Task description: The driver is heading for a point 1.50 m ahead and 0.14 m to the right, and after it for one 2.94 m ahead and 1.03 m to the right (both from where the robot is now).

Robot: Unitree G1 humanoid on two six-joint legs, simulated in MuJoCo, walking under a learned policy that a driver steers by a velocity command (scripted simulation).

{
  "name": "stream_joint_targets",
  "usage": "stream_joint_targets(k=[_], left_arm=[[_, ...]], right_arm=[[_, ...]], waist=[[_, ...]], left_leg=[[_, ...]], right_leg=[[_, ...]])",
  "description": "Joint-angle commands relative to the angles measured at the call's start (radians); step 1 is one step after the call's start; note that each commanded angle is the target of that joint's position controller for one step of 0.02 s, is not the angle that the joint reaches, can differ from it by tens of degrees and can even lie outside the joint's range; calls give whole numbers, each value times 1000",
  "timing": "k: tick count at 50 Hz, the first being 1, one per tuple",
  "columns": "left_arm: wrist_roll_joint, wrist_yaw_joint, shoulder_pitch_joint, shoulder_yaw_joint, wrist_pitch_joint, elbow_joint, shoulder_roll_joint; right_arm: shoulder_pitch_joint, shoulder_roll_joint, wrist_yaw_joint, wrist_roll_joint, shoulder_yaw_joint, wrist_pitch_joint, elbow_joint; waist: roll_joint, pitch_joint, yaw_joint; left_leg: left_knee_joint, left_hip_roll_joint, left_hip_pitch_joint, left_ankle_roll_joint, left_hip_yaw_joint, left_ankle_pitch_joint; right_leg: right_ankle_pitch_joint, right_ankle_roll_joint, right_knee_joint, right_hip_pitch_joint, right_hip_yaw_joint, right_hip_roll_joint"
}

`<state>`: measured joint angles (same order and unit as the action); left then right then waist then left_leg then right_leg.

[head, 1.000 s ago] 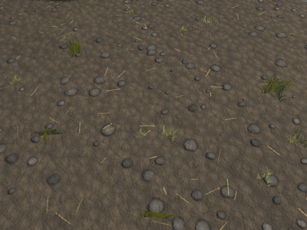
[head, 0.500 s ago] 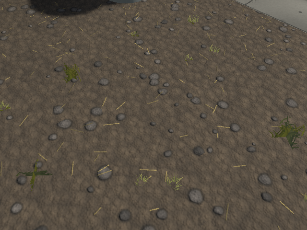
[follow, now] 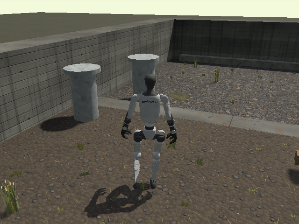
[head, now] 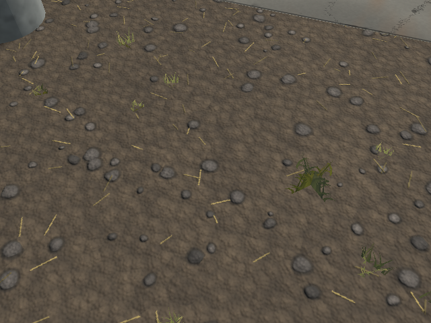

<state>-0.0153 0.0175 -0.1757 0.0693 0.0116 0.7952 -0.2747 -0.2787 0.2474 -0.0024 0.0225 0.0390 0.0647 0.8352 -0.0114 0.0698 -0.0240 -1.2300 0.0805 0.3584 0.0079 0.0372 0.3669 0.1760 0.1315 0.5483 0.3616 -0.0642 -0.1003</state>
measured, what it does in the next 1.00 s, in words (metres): walks ahead: left foot, then right foot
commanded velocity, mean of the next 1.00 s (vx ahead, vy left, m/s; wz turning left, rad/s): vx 0.18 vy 0.00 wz -0.26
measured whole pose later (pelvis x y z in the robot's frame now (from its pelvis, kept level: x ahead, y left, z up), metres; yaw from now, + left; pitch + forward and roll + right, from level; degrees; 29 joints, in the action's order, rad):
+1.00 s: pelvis +0.23 +0.02 +0.02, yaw -12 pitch +0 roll +0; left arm -0.02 -0.04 -0.18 0.02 -0.02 0.79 -0.24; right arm -0.27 0.28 -0.02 0.01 0.07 -0.06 0.80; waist -0.02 0.04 -0.02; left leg -0.88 -0.03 0.40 0.01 0.02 0.45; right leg 0.25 0.01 0.45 0.19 -0.07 0.02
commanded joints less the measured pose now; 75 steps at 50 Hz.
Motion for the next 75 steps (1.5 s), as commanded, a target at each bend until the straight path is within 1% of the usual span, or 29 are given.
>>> stream_joint_targets(k=[1, 6, 14, 18, 19, 20, 21, 22, 24, 26, 30, 33, 37, 38, 39, 40, 41, 43, 45, 51, 54, 55, 56, 57, 58, 60, 64, 69, 75], left_arm=[[16, -13, -84, 30, 21, -29, -119], [15, -7, -163, 37, 45, -6, -147], [10, -29, -276, 37, 15, 14, -151], [0, -40, -193, 44, 7, -20, -173], [14, -35, -156, 43, 15, -30, -174], [33, -29, -163, 27, 26, -68, -119], [57, -42, -348, 18, 16, -70, -45], [8, -53, -381, 31, -6, -32, -141], [-12, -33, -238, 39, -32, -36, -149], [-11, -7, -215, 36, -62, -44, -124], [-5, -3, -198, 9, -73, -47, -65], [-13, -10, -159, -21, -84, -37, -29], [-7, -28, -140, -27, -72, -25, -62], [-9, -34, -149, -25, -61, -21, -79], [-21, -43, -148, -20, -46, -30, -121], [-24, -53, -114, -5, -38, -44, -195], [-19, -53, -58, 8, -37, -48, -208], [-19, -62, 18, -15, -26, -66, -122], [-8, -71, 45, -23, -20, -72, -93], [-10, -59, -34, 3, -28, -42, -135], [-3, -50, -14, 18, -34, -37, -165], [-1, -49, -22, 22, -33, -30, -166], [-6, -45, -53, 18, -32, -31, -138], [-2, -48, 5, -8, -39, -109, -52], [-12, -61, 64, -7, -52, -109, -83], [9, -49, 42, 0, -51, -81, -97], [-10, -32, -4, 7, -48, -62, -112], [-23, -13, 76, 4, -42, -93, -117], [-19, -1, 81, -14, 2, -82, -84]], right_arm=[[-41, 107, 1, 26, 20, -8, -76], [89, 86, -12, 26, 17, -41, -122], [274, 88, -3, 1, 1, -30, -186], [149, 140, 15, -3, 11, -10, -156], [59, 153, 25, 4, 16, 5, -134], [-54, 217, 38, 15, 28, 18, -128], [-32, 277, 35, 11, 36, 1, -157], [-25, 223, 29, -20, 38, -20, -159], [90, 96, 33, -17, -1, -36, -180], [130, 108, 42, -6, -1, -45, -180], [88, 117, 28, 4, 3, -30, -134], [111, 98, 12, 4, -9, -33, -114], [76, 180, -13, -7, 23, -74, -90], [56, 184, -15, -14, 28, -81, -85], [41, 152, -18, -18, 23, -80, -92], [53, 77, -21, -32, 7, -74, -123], [74, 106, -11, -20, 17, -80, -122], [23, 136, -8, -16, 45, -99, -93], [-41, 124, -4, -4, 51, -110, -68], [51, 82, -26, -19, 35, -123, -122], [18, 87, -26, -21, 37, -118, -128], [3, 93, -20, -14, 37, -107, -126], [-15, 163, -12, 2, 53, -92, -128], [-49, 335, -13, -4, 94, -84, -137], [-147, 302, -13, -13, 94, -83, -109], [-20, 208, -1, -16, 68, -96, -126], [38, 185, 4, -25, 61, -102, -149], [-36, 202, -3, -7, 70, -98, -130], [-69, 189, -6, 5, 60, -61, -97]], waist=[[24, -95, -1], [33, -51, 23], [89, -74, 96], [112, -100, 28], [86, -129, -28], [-22, -251, -57], [-233, -390, 34], [-148, -424, 39], [-44, -202, 47], [-137, -128, 58], [-116, -157, 64], [-157, -153, 59], [-153, -95, 56], [-121, -78, 63], [-36, -84, 57], [163, -79, 37], [250, -33, 52], [154, -5, 4], [150, -39, -24], [191, -97, 55], [175, -106, 25], [133, -106, 4], [-30, -117, 3], [-311, -81, -5], [-177, -115, -65], [-69, -47, 3], [-82, -103, 25], [-126, -46, -29], [-113, -43, -44]], left_leg=[[50, 47, 204, 12, -70, -38], [246, 36, 273, 48, -43, -175], [511, -78, 244, 29, -38, -295], [718, -129, 4, -22, -69, -256], [831, -107, -146, -43, -73, -390], [809, 110, -396, -94, -237, -670], [743, 434, -601, -253, -536, -1198], [756, 429, -510, -300, -602, -1086], [851, 269, -291, -231, -348, -747], [915, 183, -168, -203, -208, -624], [928, 159, -103, -230, -150, -643], [964, 120, -61, -208, -150, -388], [947, 96, 2, -179, -242, -152], [938, 88, 48, -142, -260, -118], [891, 57, 107, -88, -247, -68], [756, -66, 178, -34, -120, 16], [551, -137, 92, -26, -29, 110], [271, -135, 89, -32, -64, 121], [197, -119, 121, -20, -54, 94], [466, -99, 43, -2, 13, 108], [672, -123, -72, -28, 57, 4], [811, -126, -151, -40, 34, -134], [920, -11, -263, -70, -166, -245], [926, 271, -318, -221, -550, -704], [905, 299, -322, -318, -547, -778], [908, 177, -256, -279, -394, -611], [901, 82, -282, -230, -329, -617], [1039, 72, -278, -261, -491, 135], [1033, 71, -231, -253, -471, 116]], right_leg=[[-315, 169, -302, -229, 384, 282], [-246, 145, -355, -191, 343, 214], [-729, 51, -155, -322, 342, 181], [-733, -13, -1, -298, 416, 153], [-689, -42, 116, -251, 403, 107], [-377, -77, 348, -125, 353, 55], [540, -98, 628, 82, 206, -115], [495, -96, 726, 110, 180, -37], [355, -124, 704, 130, 163, 24], [287, -157, 686, 99, 134, 45], [266, -152, 534, 12, 146, 16], [245, -134, 256, -93, 101, 54], [133, -108, -45, -218, 35, 31], [90, -87, -142, -272, 56, 42], [125, -58, -224, -323, 183, 161], [240, 3, -322, -294, 382, 339], [200, 79, -354, -92, 429, 443], [-74, 97, -323, -53, 311, 397], [-333, 75, -259, -150, 196, 352], [-435, 65, -150, -300, 130, 369], [-399, 28, -64, -267, 104, 370], [-299, -22, 2, -212, 67, 348], [-81, -90, 182, -82, -4, 283], [411, -166, 355, 204, -67, 80], [486, -155, 515, 214, 74, 98], [328, -146, 553, 221, 115, 131], [199, -167, 520, 184, 101, 109], [175, -181, 341, 248, 105, 108], [150, -150, 143, 122, 67, 106]])
Keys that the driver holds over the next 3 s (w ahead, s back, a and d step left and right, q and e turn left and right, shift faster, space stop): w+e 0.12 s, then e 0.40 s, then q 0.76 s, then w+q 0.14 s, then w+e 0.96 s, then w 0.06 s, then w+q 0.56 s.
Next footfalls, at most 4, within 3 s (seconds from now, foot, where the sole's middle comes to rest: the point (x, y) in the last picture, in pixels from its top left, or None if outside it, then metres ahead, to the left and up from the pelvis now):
0.40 left None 0.38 0.08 -0.76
0.78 right None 0.24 -0.10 -0.76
1.12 left None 0.27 0.12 -0.76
1.64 right None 0.35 -0.06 -0.76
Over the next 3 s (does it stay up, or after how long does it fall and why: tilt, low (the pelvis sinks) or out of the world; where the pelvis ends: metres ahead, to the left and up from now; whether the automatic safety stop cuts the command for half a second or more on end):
stays up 0.95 -0.12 0.01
